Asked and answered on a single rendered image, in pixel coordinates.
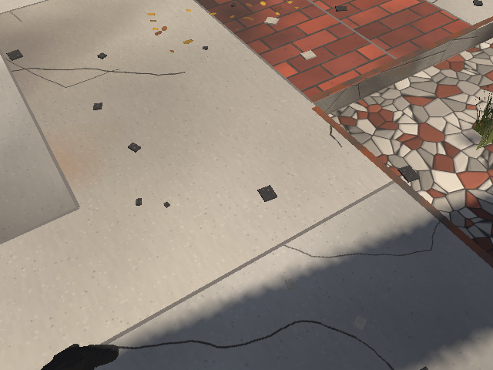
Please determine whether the left robot hand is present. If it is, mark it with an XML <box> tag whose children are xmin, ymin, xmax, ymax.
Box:
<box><xmin>41</xmin><ymin>344</ymin><xmax>119</xmax><ymax>370</ymax></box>

